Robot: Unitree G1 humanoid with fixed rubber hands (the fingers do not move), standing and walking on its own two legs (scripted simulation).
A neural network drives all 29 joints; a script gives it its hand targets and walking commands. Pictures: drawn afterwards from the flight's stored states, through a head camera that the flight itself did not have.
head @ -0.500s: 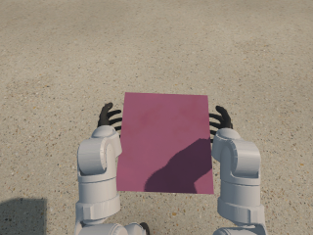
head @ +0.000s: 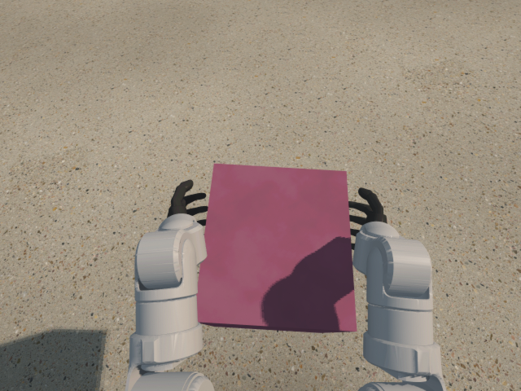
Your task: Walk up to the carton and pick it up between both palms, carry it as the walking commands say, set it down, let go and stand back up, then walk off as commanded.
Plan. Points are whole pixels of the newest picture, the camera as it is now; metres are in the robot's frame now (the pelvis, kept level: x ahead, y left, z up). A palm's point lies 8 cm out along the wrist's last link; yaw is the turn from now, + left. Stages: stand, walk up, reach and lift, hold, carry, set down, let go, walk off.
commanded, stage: carry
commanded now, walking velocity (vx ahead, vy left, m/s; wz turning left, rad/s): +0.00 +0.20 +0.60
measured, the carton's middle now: (273, 257) +0.32 +0.00 -0.02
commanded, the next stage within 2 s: none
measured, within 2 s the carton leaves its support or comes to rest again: neither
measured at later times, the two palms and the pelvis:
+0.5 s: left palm (75, 241) +0.32 +0.32 +0.03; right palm (243, 216) +0.36 +0.05 +0.04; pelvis +0.04 +0.14 -0.03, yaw +8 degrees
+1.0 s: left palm out of the picture +0.25 +0.49 +0.08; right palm (124, 222) +0.35 +0.24 +0.05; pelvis +0.01 +0.25 -0.01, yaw +24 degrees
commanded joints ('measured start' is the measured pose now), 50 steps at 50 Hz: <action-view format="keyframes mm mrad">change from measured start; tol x32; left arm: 1 -497 -1005 -629 -70 -433 10 -450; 50 -354 -976 -599 -68 -404 -1 -446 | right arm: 1 -636 1026 698 -134 445 -13 393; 50 -530 991 729 -138 450 -8 370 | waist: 1 26 -200 -462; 16 -4 -284 -349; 20 -20 354 -393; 50 -14 -430 -442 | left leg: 1 -329 -28 -47 216 -50 -18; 17 54 -20 -38 -135 262 44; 20 371 254 -545 -141 1280 204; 33 111 83 -423 -274 746 26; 36 -259 -89 -187 366 -128 -63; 39 -347 25 -183 666 -4 -35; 50 -104 -62 76 -58 98 -22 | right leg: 1 651 -357 177 107 1156 -39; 17 234 -272 -106 326 486 91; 20 -255 0 7 804 -573 170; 30 -119 11 63 450 -267 139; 35 507 -164 175 -127 0 16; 37 303 -666 425 -137 348 -177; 50 469 -306 -131 329 951 103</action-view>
